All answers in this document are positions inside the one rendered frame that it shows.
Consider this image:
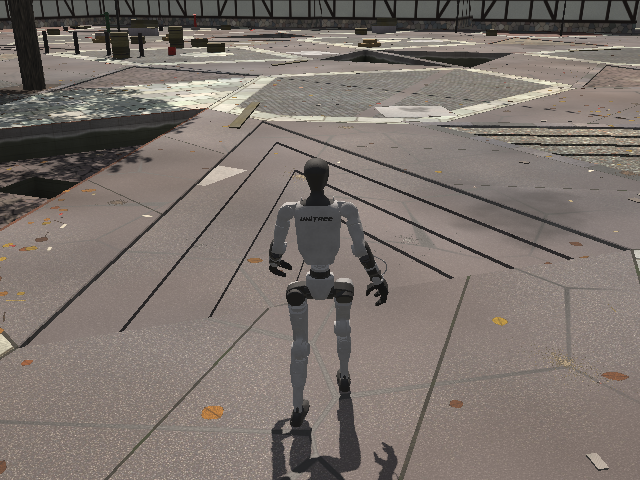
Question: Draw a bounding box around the right robot forearm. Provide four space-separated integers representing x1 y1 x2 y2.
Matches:
359 241 384 285

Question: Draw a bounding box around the left robot hand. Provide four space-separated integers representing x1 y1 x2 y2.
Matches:
269 260 292 277

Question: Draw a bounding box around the right robot hand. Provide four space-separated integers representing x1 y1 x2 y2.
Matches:
366 279 389 306

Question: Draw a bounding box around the robot right shin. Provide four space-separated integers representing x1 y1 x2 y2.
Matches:
337 320 351 379

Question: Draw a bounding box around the left robot forearm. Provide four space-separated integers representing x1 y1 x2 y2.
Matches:
269 239 283 267

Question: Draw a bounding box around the right robot upper arm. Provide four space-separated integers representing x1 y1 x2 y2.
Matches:
338 201 368 258

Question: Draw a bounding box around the right robot thigh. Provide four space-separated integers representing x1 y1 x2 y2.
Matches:
334 278 354 337

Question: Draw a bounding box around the left robot upper arm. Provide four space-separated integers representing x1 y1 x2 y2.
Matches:
271 202 297 254

